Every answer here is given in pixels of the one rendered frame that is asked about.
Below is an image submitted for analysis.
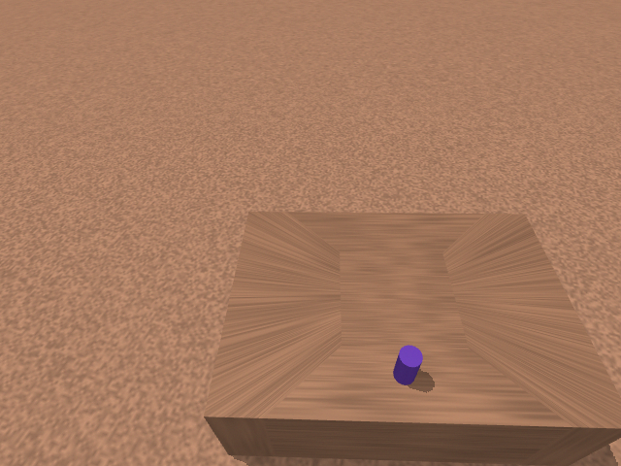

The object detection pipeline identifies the can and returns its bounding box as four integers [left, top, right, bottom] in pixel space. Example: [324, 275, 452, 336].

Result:
[393, 346, 423, 385]

